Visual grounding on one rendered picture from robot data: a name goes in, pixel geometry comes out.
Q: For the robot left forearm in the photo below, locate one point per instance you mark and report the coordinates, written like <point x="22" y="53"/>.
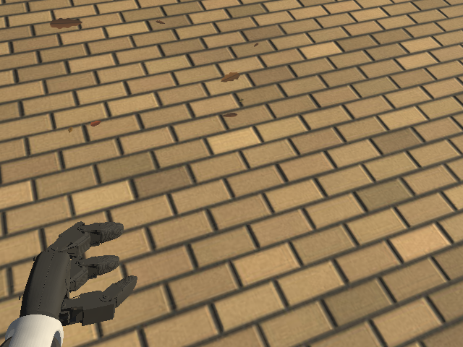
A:
<point x="34" y="330"/>

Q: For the robot left hand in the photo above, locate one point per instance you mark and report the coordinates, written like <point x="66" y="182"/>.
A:
<point x="54" y="275"/>

